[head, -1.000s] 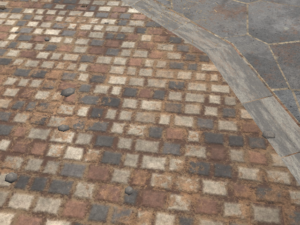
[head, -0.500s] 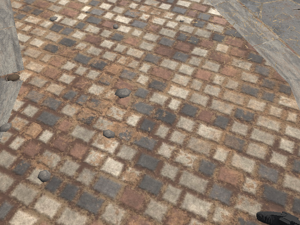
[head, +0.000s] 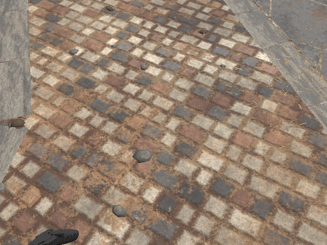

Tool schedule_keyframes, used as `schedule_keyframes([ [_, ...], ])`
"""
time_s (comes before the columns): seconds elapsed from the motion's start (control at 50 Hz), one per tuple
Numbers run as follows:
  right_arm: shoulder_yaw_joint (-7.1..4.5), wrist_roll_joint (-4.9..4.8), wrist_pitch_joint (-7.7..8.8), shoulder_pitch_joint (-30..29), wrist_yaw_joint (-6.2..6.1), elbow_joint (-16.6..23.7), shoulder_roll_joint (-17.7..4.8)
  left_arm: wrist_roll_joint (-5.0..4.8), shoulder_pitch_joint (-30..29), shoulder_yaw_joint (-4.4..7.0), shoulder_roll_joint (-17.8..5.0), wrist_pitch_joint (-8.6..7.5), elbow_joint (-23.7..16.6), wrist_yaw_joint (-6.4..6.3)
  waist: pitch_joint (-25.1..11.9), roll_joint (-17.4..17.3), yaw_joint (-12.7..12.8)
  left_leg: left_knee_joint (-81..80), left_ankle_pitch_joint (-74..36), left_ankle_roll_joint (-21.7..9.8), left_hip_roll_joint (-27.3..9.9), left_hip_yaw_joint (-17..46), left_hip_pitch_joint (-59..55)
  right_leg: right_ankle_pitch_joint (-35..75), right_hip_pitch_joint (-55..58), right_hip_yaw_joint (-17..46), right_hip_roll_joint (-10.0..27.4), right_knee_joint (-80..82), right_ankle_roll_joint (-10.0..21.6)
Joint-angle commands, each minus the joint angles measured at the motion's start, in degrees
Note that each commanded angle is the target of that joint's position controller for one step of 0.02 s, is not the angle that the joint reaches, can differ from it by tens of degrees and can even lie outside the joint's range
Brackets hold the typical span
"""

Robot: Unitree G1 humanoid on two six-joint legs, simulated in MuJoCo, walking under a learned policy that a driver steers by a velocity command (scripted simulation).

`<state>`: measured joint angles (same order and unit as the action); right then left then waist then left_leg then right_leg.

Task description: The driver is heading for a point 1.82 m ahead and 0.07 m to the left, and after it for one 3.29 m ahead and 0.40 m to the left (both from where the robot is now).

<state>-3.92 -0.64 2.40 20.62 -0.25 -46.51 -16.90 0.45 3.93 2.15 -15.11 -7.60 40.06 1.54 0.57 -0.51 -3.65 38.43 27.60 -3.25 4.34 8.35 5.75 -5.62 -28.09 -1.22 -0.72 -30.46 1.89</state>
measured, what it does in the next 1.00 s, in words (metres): walks ahead: left foot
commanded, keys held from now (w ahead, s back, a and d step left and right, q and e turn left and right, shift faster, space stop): w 1.00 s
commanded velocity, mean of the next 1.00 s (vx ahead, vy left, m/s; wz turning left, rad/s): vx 0.50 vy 0.00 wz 0.04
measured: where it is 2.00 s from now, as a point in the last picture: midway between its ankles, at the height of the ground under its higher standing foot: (152, 116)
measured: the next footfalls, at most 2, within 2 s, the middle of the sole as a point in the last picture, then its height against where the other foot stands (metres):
left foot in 0.50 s outside the picture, level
right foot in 1.02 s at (184, 183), level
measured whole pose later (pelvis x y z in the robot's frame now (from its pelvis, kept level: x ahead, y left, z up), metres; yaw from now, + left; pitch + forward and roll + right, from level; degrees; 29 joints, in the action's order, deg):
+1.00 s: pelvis +0.55 +0.01 +0.01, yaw +0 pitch +3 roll +2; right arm -3.4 -1.1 2.9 22.7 0.0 -50.0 -16.8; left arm -0.7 2.6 1.5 -14.7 -4.9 40.2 2.7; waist 0.3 1.9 -4.9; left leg 16.8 22.3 -0.6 1.6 -1.8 -2.8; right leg -1.7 -30.7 -0.5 2.6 -28.9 2.4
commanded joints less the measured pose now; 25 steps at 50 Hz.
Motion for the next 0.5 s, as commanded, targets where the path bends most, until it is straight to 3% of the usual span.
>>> schedule_keyframes([
  [0.02,0.22,-1.06,2.13,5.25,0.23,4.33,-4.89,-1.2,22.21,4.06,-11.46,0.35,1.84,0.08,-20.17,13.99,9.03,36.82,4.77,0.84,-0.47,2.03,36.46,-18.86,49.64,45.23,23.46,12.2,15.82],
  [0.04,-0.63,-1.53,2.31,-1.78,0.38,5.91,-7.85,-1.2,18.28,3.16,-8.68,0.72,1.14,-0.23,-10.92,8.2,9.85,38.19,-0.02,0.68,-3.38,0.86,39.96,-19.76,42.51,36.77,21.32,13.21,12.99],
  [0.06,-0.35,-0.93,2.43,-5.9,0.28,7.08,-7.1,-0.42,14.5,2.73,-8.18,1.2,0.42,-0.35,-6.26,3.09,8.48,35.93,-4.66,0.65,-6.1,-1.7,38.7,-14.16,34.52,30.18,18.9,14.14,11.54],
  [0.08,-0.49,-0.01,2.54,-7.75,0.31,7.68,-6.39,-0.04,12.29,2.35,-7.29,1.35,0.36,-0.23,-2.37,2.0,7.03,32.03,-7.45,0.92,-7.76,-2.48,37.52,-7.62,28.09,25.86,16.87,15.64,11.57],
  [0.1,-0.67,0.18,2.36,-6.77,0.38,7.59,-5.76,0.4,11.26,1.96,-6.44,1.15,0.29,-0.2,-1.99,3.74,5.22,29.31,-9.36,1.04,-9.39,-2.49,34.18,-3.07,24.39,22.61,15.14,16.85,11.05],
  [0.12,-0.57,-0.03,2.06,-5.39,0.45,7.22,-4.82,0.24,10.9,1.86,-6.04,1.03,0.44,-0.07,-2.09,5.08,4.3,27.27,-10.0,1.38,-9.81,-3.0,32.1,-0.47,22.58,20.25,13.86,18.06,11.07],
  [0.18,0.01,0.3,1.41,-6.4,0.35,7.69,-2.74,-0.63,11.74,2.33,-7.68,0.73,1.51,-0.26,-1.3,5.11,3.64,20.23,-12.58,2.91,-10.8,-4.72,32.46,6.07,20.1,15.04,13.37,20.81,12.25],
  [0.3,0.93,0.16,2.22,-17.23,1.02,10.15,-1.04,-1.36,15.48,2.95,-9.89,1.89,3.84,-1.07,0.85,4.27,7.22,-0.57,-30.17,3.95,-9.3,-7.18,29.55,8.02,20.38,6.72,10.6,22.12,9.71],
  [0.38,0.82,-0.47,2.8,-23.01,2.09,12.34,-1.68,-1.75,19.14,3.16,-10.54,2.9,5.88,-1.15,2.45,4.62,8.93,-6.41,-29.83,2.73,-7.84,-7.58,29.68,7.74,25.7,7.67,13.34,19.86,9.2],
  [0.44,0.27,-0.43,3.27,-22.17,2.79,12.83,-3.24,-1.89,18.9,3.61,-11.69,3.85,6.62,-1.63,1.76,5.66,6.94,-9.37,-24.02,0.39,-6.7,-8.05,26.71,14.2,30.12,8.34,15.37,15.79,7.78],
  [0.46,-0.33,-0.24,3.37,-18.68,2.72,12.02,-4.35,-1.95,17.77,3.72,-12.21,4.11,6.51,-1.8,-0.32,6.01,4.5,-10.83,-23.21,-0.7,-5.25,-9.44,21.05,22.35,30.24,7.19,14.59,11.64,6.9],
  [0.48,-1.56,0.05,3.32,-11.29,2.34,9.76,-6.49,-1.87,17.31,3.38,-11.47,4.33,6.41,-1.95,-5.06,5.15,0.78,-11.97,-24.19,-2.33,-3.92,-10.75,10.2,29.27,28.33,4.83,12.02,3.09,5.52],
  [0.5,-2.79,0.61,3.18,-1.06,1.72,7.6,-9.91,-0.93,16.88,2.32,-9.17,4.21,5.25,-2.13,-12.92,2.4,-3.46,-9.09,-26.44,-5.53,-10.35,-4.31,-6.42,21.64,19.13,2.53,9.32,-11.13,3.41],
])
Keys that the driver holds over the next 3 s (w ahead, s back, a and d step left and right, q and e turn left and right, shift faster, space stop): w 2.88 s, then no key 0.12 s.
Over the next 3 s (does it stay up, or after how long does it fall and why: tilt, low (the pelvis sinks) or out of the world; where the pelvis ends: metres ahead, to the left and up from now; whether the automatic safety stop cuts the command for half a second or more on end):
stays up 1.63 0.07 0.03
